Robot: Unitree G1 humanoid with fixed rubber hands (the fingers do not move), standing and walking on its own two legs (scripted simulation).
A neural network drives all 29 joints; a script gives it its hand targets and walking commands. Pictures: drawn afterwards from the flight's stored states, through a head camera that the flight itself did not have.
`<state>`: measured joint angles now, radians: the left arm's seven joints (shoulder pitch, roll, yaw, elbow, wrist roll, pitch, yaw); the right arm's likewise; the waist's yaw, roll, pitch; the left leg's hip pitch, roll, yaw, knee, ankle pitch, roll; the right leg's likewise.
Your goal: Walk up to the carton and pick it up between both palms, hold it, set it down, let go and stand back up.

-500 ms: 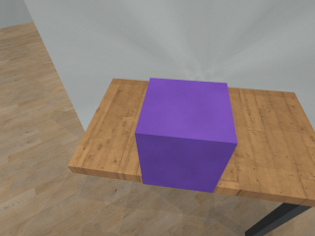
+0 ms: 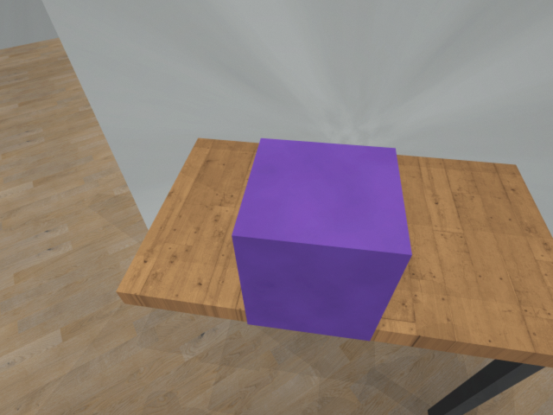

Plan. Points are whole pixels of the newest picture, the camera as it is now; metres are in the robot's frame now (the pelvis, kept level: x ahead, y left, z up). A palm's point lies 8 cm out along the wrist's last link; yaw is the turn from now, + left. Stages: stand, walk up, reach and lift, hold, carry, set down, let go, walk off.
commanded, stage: stand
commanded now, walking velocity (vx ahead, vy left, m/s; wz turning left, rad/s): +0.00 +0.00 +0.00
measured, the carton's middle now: (316, 242) +0.38 -0.04 +0.03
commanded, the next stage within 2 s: none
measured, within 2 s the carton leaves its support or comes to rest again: neither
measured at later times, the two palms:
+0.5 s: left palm out of the picture -0.04 +0.21 -0.15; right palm out of the picture -0.02 -0.21 -0.14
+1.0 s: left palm out of the picture -0.04 +0.20 -0.15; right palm out of the picture -0.02 -0.21 -0.15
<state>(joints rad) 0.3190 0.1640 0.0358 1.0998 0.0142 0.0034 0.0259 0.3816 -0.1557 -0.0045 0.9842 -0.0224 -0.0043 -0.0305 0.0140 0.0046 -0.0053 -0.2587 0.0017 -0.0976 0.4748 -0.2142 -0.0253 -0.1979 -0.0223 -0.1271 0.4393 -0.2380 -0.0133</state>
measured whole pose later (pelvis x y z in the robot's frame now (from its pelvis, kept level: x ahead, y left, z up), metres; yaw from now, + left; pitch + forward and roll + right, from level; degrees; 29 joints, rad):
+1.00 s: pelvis +0.00 -0.01 +0.00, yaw +1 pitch -1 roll +0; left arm 0.33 0.12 0.03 1.15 0.02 0.00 0.04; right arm 0.32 -0.11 0.01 1.09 -0.02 0.00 -0.04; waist 0.01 -0.01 0.04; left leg -0.24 0.00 -0.11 0.47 -0.22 -0.03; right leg -0.18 -0.02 -0.14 0.46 -0.26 -0.02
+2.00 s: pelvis +0.01 -0.01 +0.00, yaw +1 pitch -1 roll -1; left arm 0.34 0.12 0.03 1.12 0.01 0.00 0.04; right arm 0.32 -0.12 0.01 1.11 -0.01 0.00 -0.04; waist 0.01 0.00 0.02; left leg -0.23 0.00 -0.11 0.47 -0.23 -0.04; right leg -0.17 -0.02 -0.14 0.44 -0.26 -0.02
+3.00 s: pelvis +0.02 -0.01 +0.00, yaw +1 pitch -1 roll +0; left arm 0.35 0.12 0.03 1.12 0.02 -0.01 0.04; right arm 0.31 -0.12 0.01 1.11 -0.01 -0.01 -0.04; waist 0.01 -0.01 0.05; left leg -0.21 -0.01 -0.11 0.45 -0.23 -0.03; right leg -0.16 -0.03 -0.14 0.45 -0.28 -0.02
